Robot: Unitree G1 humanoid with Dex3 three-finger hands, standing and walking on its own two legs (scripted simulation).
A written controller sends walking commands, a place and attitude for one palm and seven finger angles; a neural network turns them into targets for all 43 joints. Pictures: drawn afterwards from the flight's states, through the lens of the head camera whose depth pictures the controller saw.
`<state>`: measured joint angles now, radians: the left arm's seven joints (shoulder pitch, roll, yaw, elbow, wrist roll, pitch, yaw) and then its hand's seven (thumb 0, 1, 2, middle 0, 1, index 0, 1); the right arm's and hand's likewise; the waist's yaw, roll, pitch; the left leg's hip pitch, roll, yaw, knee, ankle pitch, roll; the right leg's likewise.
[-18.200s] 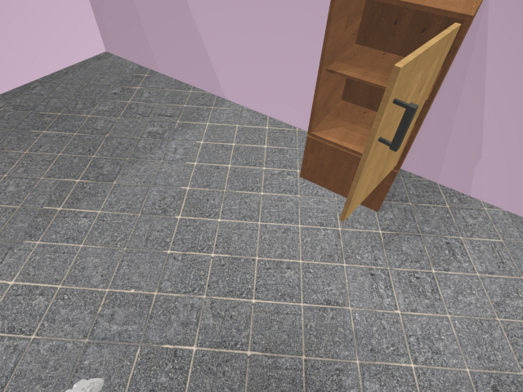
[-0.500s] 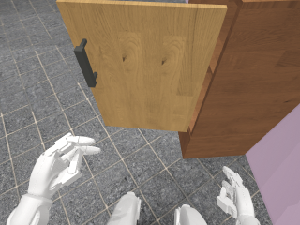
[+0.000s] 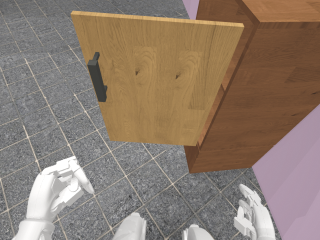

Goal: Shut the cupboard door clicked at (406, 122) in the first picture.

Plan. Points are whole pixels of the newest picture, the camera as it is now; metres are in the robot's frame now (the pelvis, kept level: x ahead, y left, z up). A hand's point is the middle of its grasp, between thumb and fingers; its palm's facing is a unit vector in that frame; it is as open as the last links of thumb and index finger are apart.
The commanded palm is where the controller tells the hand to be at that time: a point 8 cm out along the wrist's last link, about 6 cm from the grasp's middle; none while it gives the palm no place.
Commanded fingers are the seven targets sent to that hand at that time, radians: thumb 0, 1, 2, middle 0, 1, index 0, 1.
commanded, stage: raise the hand and make a fist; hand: left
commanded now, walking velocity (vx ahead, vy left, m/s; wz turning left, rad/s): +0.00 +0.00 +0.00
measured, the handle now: (99, 78) +0.53 +0.23 +0.07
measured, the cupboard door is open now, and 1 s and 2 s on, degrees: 81 81 81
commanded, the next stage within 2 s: bring the fist close to the handle in 0.76 s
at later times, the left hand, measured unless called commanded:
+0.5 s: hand (87, 174) +0.24 +0.18 +0.07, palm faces +0.01 -1.00 -0.03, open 3.1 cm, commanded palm +0.22 +0.23 +0.07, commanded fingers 0.00 0.90 0.90 -1.30 -1.50 -1.30 -1.50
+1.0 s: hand (93, 169) +0.25 +0.17 +0.07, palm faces +0.06 -1.00 -0.08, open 3.1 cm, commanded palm +0.24 +0.22 +0.07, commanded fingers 0.00 0.90 0.90 -1.30 -1.50 -1.30 -1.50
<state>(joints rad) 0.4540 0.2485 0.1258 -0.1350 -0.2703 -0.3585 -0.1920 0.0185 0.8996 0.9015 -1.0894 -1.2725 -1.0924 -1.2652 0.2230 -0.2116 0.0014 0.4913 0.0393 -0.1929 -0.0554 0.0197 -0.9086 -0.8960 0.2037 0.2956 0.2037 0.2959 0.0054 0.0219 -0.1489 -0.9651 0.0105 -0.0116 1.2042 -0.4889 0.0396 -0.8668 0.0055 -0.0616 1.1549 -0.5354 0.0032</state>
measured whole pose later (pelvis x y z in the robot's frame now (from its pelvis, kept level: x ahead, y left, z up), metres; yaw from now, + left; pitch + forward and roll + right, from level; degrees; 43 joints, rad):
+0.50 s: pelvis +0.02 -0.01 +0.01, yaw +1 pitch +14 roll -3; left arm 0.38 0.24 0.15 -0.03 -0.28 -0.32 -0.23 0.01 0.90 0.90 -1.30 -1.50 -1.30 -1.49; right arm 0.27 -0.24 0.02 0.49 0.04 -0.15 -0.05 0.02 -0.91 -0.90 0.21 0.30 0.21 0.30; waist 0.00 0.05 -0.16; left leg -0.89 0.01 -0.02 1.14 -0.49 0.03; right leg -0.80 0.01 -0.07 1.10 -0.54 -0.01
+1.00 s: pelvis +0.02 -0.03 +0.01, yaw +1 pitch +14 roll -2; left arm 0.33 0.25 0.17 0.01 -0.27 -0.41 -0.21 0.02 0.90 0.90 -1.30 -1.50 -1.30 -1.50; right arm 0.24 -0.24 0.01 0.51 0.03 -0.16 -0.06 0.02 -0.91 -0.90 0.20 0.30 0.20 0.30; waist 0.00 0.03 -0.16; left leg -0.91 0.02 -0.03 1.16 -0.50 0.00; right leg -0.82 0.02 -0.08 1.13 -0.56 -0.04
